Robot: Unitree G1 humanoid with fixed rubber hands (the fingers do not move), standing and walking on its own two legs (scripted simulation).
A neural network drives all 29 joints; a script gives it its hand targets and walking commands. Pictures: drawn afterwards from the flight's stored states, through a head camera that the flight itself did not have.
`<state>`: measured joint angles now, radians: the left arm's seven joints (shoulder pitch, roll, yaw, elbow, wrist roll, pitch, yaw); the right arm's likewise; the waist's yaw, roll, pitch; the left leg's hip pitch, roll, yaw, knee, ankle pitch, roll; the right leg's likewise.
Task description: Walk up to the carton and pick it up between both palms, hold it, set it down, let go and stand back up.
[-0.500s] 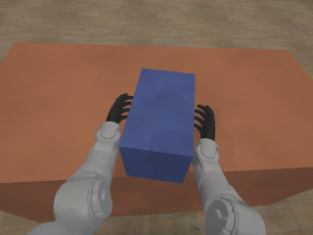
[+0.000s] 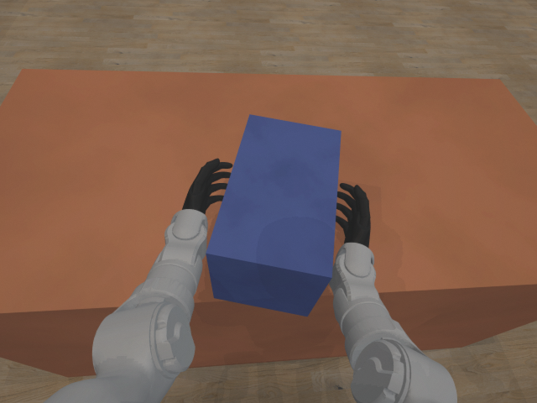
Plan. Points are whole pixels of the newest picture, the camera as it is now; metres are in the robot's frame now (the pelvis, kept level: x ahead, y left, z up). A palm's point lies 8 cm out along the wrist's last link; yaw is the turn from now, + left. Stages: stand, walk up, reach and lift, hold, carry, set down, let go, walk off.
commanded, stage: set down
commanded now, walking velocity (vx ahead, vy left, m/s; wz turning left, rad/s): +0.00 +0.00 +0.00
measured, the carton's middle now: (278, 213) +0.42 -0.03 -0.01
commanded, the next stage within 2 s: none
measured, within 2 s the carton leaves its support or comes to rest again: rests again in 0.06 s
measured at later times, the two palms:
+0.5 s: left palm (188, 196) +0.42 +0.12 +0.04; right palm (352, 232) +0.36 -0.14 +0.03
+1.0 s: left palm (141, 205) +0.40 +0.18 +0.06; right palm (377, 249) +0.32 -0.17 +0.03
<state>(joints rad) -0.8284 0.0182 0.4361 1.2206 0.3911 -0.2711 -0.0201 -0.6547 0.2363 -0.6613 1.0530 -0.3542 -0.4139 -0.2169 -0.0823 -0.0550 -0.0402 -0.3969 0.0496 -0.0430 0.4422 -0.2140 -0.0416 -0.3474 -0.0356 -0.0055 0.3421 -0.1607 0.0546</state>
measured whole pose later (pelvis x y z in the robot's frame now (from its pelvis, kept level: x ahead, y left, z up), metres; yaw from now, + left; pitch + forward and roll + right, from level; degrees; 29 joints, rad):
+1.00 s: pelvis -0.04 +0.01 -0.01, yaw +0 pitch +14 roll -2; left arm -0.87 0.30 -0.05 1.20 -0.16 -0.07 -0.01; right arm -0.63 -0.01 -0.12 1.05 0.09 -0.22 -0.29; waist -0.08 -0.02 -0.17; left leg -0.57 0.05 -0.04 0.48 -0.16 -0.04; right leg -0.50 -0.03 0.00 0.34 -0.08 0.06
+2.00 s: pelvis -0.05 +0.01 +0.00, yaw +0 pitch +4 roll -2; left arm -0.68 0.28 0.01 0.88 -0.15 0.13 -0.07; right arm -0.44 0.00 -0.02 0.68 0.09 -0.03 -0.33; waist -0.08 -0.02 -0.07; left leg -0.39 0.05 -0.04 0.48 -0.18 -0.04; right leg -0.32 -0.03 0.00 0.34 -0.10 0.06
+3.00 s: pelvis -0.04 +0.01 +0.00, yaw +0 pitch -2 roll -2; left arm -0.18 0.29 0.00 0.52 -0.16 0.03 -0.12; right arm 0.04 0.02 0.10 0.42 0.09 -0.15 -0.34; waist -0.07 -0.02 0.02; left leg -0.23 0.05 -0.04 0.48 -0.21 -0.04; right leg -0.16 -0.03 0.00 0.34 -0.14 0.06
